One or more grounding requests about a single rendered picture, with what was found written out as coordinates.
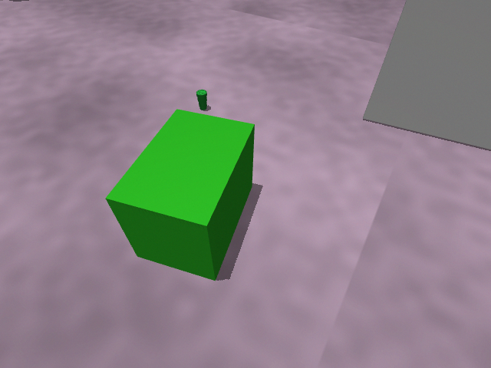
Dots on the cup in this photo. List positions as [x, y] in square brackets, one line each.
[201, 95]

